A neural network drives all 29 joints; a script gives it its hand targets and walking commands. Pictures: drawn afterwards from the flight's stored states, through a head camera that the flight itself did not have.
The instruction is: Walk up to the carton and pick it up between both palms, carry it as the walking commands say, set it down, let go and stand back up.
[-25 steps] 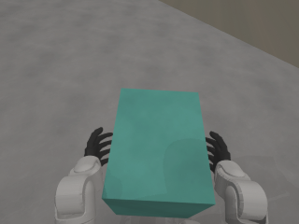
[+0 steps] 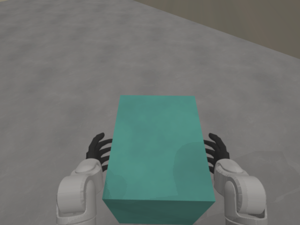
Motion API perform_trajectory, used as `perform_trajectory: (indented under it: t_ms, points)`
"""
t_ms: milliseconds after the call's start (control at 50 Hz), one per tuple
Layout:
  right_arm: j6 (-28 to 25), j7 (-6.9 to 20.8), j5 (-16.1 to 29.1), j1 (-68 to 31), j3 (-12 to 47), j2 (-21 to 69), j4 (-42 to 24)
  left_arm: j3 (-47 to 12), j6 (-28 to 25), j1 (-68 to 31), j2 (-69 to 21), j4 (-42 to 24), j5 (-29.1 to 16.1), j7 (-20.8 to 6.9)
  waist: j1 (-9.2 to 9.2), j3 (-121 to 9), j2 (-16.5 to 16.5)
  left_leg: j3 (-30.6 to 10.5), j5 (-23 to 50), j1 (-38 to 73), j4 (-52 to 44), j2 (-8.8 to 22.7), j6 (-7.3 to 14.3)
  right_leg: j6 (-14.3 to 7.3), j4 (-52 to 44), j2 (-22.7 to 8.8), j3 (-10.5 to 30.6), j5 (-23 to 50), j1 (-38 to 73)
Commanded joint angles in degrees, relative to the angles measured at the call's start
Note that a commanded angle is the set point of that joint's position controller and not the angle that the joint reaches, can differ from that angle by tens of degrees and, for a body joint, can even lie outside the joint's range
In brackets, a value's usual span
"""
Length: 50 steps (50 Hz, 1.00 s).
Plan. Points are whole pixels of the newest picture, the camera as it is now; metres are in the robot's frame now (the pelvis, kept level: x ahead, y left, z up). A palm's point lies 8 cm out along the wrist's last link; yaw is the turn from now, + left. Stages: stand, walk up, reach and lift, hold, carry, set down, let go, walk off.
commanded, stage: carry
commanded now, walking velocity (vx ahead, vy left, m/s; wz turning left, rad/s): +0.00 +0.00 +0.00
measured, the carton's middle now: (156, 160) +0.29 +0.00 +0.02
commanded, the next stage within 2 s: hold in 1.98 s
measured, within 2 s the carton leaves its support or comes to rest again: neither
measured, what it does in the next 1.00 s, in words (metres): stands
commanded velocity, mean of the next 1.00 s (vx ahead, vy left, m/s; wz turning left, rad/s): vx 0.00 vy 0.00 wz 0.00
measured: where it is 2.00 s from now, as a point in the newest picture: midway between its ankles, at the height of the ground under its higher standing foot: outside the picture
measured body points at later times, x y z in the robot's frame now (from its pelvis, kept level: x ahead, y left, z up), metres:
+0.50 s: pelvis -0.01 +0.00 +0.00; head -0.01 +0.00 +0.45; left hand +0.26 +0.15 +0.08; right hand +0.25 -0.15 +0.07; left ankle +0.04 +0.07 -0.74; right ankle -0.01 -0.10 -0.74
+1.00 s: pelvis -0.01 -0.01 +0.00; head -0.03 -0.02 +0.45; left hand +0.26 +0.13 +0.08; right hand +0.25 -0.17 +0.08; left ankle +0.04 +0.07 -0.74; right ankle -0.01 -0.10 -0.74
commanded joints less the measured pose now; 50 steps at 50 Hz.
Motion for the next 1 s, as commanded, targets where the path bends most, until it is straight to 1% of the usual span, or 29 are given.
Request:
perform_trajectory:
  t_ms: [0,20,40,80,120,180,200,220,260,300,340,380,440,460,480,520,540,560,580,620,660,700,720,760,820,900,920,960,980]
  points:
    - [-3.08,8.71,17.28,-27.31,34.84,49.75,-8.59,-34.94,-0.82,-23.20,-49.03,-6.83,-16.00,-8.76,0.32,-11.62,-1.03,-8.62,8.44,8.42,-2.79,9.26,-0.39,-0.99,-5.36,-8.53,7.60,8.09,-0.18]
    - [-3.13,8.99,17.40,-27.31,34.95,50.58,-7.32,-35.44,-1.12,-24.55,-49.10,-7.45,-15.97,-8.71,0.60,-12.67,-0.26,-7.79,8.69,9.44,-2.06,8.91,-0.13,-1.25,-6.01,-9.01,8.22,9.63,-0.20]
    - [-3.06,8.94,16.91,-26.45,34.28,50.57,-6.57,-35.88,-1.15,-25.52,-48.85,-8.27,-16.38,-8.78,0.45,-12.70,-1.78,-7.95,7.25,8.21,-2.17,8.71,-0.43,-1.45,-6.36,-9.11,8.68,8.92,0.31]
    - [-3.45,9.27,17.48,-27.24,34.08,51.21,-7.39,-36.79,-0.96,-25.77,-50.32,-8.13,-16.58,-8.71,0.57,-13.19,1.35,-8.96,6.23,8.54,-3.84,9.38,-0.72,-1.45,-4.97,-8.04,7.45,4.59,0.07]
    - [-3.42,9.44,17.12,-26.78,33.40,50.09,-6.82,-36.50,-0.69,-23.94,-50.01,-6.25,-16.07,-8.73,0.73,-13.27,2.30,-9.68,4.59,9.57,-4.34,9.96,-0.21,-1.24,-4.92,-7.11,7.22,1.34,-1.91]
    - [-3.44,9.09,16.94,-28.21,33.94,49.80,-7.76,-35.33,-0.77,-23.39,-49.97,-5.09,-16.01,-9.03,0.59,-12.94,-2.38,-10.13,6.46,8.20,-4.28,10.10,-0.33,-1.10,-4.83,-6.89,7.17,3.25,-0.68]
    - [-3.30,8.96,16.49,-27.28,33.48,49.66,-6.54,-35.56,-0.74,-24.15,-49.57,-5.27,-16.24,-9.04,0.52,-11.97,-1.35,-10.18,4.55,7.88,-4.48,10.01,-0.29,-0.94,-5.33,-6.83,7.07,2.11,-1.06]
    - [-3.40,9.07,16.59,-27.99,33.58,50.31,-6.67,-35.84,-1.11,-25.40,-50.05,-5.90,-16.54,-9.12,0.51,-12.19,-2.16,-9.34,5.62,8.49,-3.89,9.85,-0.40,-0.91,-5.63,-7.28,7.32,3.64,-1.43]
    - [-3.65,9.27,16.95,-27.53,33.75,51.09,-6.74,-36.56,-1.31,-25.86,-50.99,-6.57,-17.14,-9.25,0.55,-12.55,-0.70,-11.39,6.36,8.29,-5.60,10.63,-0.40,-0.92,-4.37,-6.21,6.85,2.13,-1.65]
    - [-3.85,9.25,17.45,-29.41,34.09,51.39,-7.25,-36.14,-1.31,-25.38,-51.20,-5.82,-16.58,-9.18,0.67,-13.81,0.76,-11.31,9.99,10.64,-4.85,11.48,-0.46,-0.85,-3.61,-6.22,6.73,3.65,-1.30]
    - [-4.16,9.14,17.67,-30.63,34.75,51.66,-8.72,-35.70,-1.59,-25.14,-51.58,-5.64,-16.79,-9.50,0.69,-13.91,-2.03,-11.73,8.70,9.55,-4.90,11.28,-0.58,-0.91,-3.96,-6.19,7.00,3.28,-0.53]
    - [-4.04,9.48,17.47,-29.25,33.93,51.69,-7.05,-36.40,-1.36,-25.96,-51.72,-5.65,-16.55,-9.32,0.72,-13.49,1.42,-12.28,5.81,8.05,-6.58,11.21,-0.84,-0.80,-3.12,-5.61,6.16,1.42,-0.36]
    - [-4.37,9.47,17.42,-29.12,34.03,52.21,-7.13,-36.37,-1.74,-25.79,-52.65,-5.51,-17.04,-9.50,0.88,-14.26,0.06,-10.65,7.73,8.62,-4.55,10.55,-0.50,-1.63,-3.96,-6.39,7.45,4.60,-0.51]
    - [-4.34,9.54,17.40,-28.70,34.49,52.67,-7.18,-36.73,-1.97,-25.73,-52.73,-6.20,-17.15,-9.57,0.73,-14.75,-1.58,-11.00,8.72,8.56,-4.11,10.71,-0.35,-1.51,-3.54,-6.39,7.26,5.46,0.34]
    - [-4.57,9.48,17.09,-28.87,34.20,52.06,-7.50,-37.00,-2.16,-26.58,-52.26,-6.95,-17.01,-9.47,0.72,-15.13,-0.76,-10.20,11.91,9.49,-3.36,10.76,-0.46,-1.40,-2.88,-6.52,7.29,7.07,0.52]
    - [-4.60,9.55,17.52,-28.65,34.55,52.46,-6.68,-35.92,-2.21,-25.31,-52.28,-5.23,-16.53,-9.43,0.76,-16.88,-1.74,-10.00,14.43,9.99,-1.90,10.77,-0.74,-1.59,-2.47,-6.73,7.13,9.92,1.71]
    - [-4.61,9.65,17.64,-28.67,34.49,52.75,-6.99,-36.18,-2.33,-25.19,-52.52,-5.62,-16.84,-9.63,0.82,-16.51,-2.14,-9.14,12.35,9.48,-1.84,10.36,-0.62,-1.69,-2.93,-6.94,7.62,9.26,0.92]
    - [-4.74,9.62,16.98,-27.70,33.89,51.34,-6.68,-36.43,-2.35,-25.10,-51.69,-5.61,-16.22,-9.43,0.73,-15.03,-0.40,-9.56,13.88,9.06,-2.70,10.55,-1.02,-1.53,-1.81,-6.51,6.75,8.77,0.56]
    - [-4.62,9.77,16.80,-27.31,33.64,51.81,-5.65,-36.76,-2.27,-26.17,-52.03,-6.24,-16.54,-9.37,0.75,-14.32,0.16,-9.98,10.53,8.46,-3.48,10.59,-0.56,-1.62,-2.25,-6.12,6.77,4.77,-0.47]
    - [-4.57,9.63,16.66,-27.96,33.17,51.21,-5.54,-36.62,-2.00,-25.85,-51.61,-5.28,-16.44,-9.39,0.82,-13.53,1.37,-11.10,9.47,8.11,-4.44,10.99,-0.13,-1.28,-2.63,-5.46,6.48,3.54,-0.73]
    - [-4.87,9.69,17.00,-29.68,34.10,51.27,-6.75,-35.51,-2.29,-24.41,-51.91,-4.01,-15.87,-9.52,0.92,-13.51,-1.26,-9.51,12.28,9.14,-1.92,10.48,-0.21,-1.55,-3.35,-6.62,7.76,8.67,-0.86]
    - [-4.67,9.60,16.46,-27.85,33.26,51.53,-5.04,-35.75,-2.18,-25.57,-51.76,-4.24,-16.12,-9.53,0.79,-14.36,-0.55,-9.07,9.75,7.91,-2.59,10.03,-0.60,-1.76,-3.30,-6.62,7.62,7.64,0.08]
    - [-4.83,9.61,16.88,-28.87,33.64,51.24,-7.06,-36.10,-2.30,-25.25,-51.96,-4.97,-16.34,-9.49,0.75,-15.24,0.19,-8.71,8.36,8.66,-2.59,9.92,-0.23,-1.77,-3.45,-6.63,7.45,6.74,0.30]
    - [-4.65,9.65,16.55,-27.54,33.80,51.43,-5.08,-35.60,-2.56,-25.52,-51.38,-4.69,-16.21,-9.44,0.70,-13.69,-3.47,-8.73,6.20,6.91,-2.29,9.49,-0.37,-1.94,-4.80,-6.71,8.01,6.69,0.22]
    - [-4.68,9.07,16.47,-30.16,34.10,50.57,-7.71,-34.67,-2.27,-24.84,-51.44,-3.80,-16.07,-9.46,0.54,-12.46,-4.51,-6.97,3.61,6.88,-1.47,8.49,-0.06,-2.31,-7.23,-8.04,9.13,6.80,-0.62]
    - [-4.44,8.77,15.81,-29.44,32.97,49.66,-6.20,-34.11,-2.17,-25.98,-49.94,-4.21,-15.34,-9.23,0.55,-11.89,-2.51,-7.60,4.20,5.42,-1.76,8.65,-0.24,-2.42,-6.92,-7.87,8.73,7.53,0.65]
    - [-4.30,9.15,16.22,-28.48,33.06,49.73,-5.26,-34.32,-2.04,-24.56,-50.05,-3.35,-14.92,-9.00,0.67,-11.97,-0.39,-7.81,3.29,5.88,-2.09,8.64,-0.37,-2.51,-6.33,-7.31,8.23,6.35,0.17]
    - [-4.35,9.16,15.80,-29.09,32.32,49.24,-3.85,-33.52,-2.18,-25.45,-49.23,-3.02,-14.13,-8.71,0.61,-12.59,-0.41,-7.83,5.17,7.14,-1.71,9.16,0.11,-2.60,-6.41,-7.12,8.12,5.87,-0.81]
    - [-4.43,9.31,15.95,-27.89,32.29,50.07,-4.29,-35.01,-2.27,-27.04,-50.03,-5.38,-15.03,-8.65,0.66,-13.07,0.71,-8.17,5.67,6.46,-2.72,9.20,0.26,-2.44,-5.36,-6.83,7.82,5.35,-0.47]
